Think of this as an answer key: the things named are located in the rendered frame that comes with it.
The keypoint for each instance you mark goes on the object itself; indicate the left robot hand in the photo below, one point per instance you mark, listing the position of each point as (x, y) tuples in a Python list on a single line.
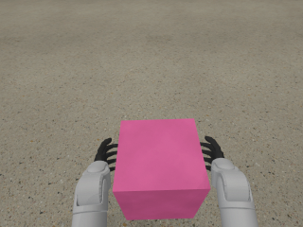
[(102, 154)]

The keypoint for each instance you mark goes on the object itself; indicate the robot right forearm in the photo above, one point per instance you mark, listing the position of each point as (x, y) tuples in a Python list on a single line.
[(234, 194)]

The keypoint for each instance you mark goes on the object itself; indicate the carton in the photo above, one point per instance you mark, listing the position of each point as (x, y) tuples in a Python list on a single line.
[(160, 169)]

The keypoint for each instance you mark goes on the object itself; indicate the robot left forearm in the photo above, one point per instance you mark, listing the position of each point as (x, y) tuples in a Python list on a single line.
[(92, 196)]

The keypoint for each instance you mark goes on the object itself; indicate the right robot hand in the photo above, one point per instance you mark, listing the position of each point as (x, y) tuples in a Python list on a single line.
[(215, 151)]

